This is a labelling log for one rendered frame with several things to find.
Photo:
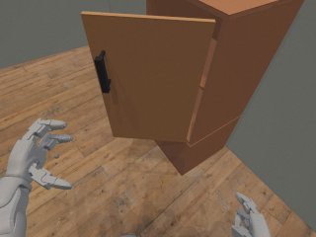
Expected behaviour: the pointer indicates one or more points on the left robot hand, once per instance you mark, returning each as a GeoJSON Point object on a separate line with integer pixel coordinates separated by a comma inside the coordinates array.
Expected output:
{"type": "Point", "coordinates": [21, 162]}

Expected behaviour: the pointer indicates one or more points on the right robot hand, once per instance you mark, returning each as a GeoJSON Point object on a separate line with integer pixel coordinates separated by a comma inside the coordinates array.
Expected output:
{"type": "Point", "coordinates": [255, 224]}

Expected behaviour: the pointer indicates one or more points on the cupboard door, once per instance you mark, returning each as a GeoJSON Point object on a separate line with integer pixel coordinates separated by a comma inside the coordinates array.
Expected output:
{"type": "Point", "coordinates": [155, 64]}

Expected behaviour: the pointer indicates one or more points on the left robot forearm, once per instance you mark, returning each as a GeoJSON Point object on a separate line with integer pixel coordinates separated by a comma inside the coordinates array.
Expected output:
{"type": "Point", "coordinates": [14, 199]}

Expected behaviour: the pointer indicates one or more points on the handle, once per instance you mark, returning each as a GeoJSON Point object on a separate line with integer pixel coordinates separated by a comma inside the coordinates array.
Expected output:
{"type": "Point", "coordinates": [102, 72]}

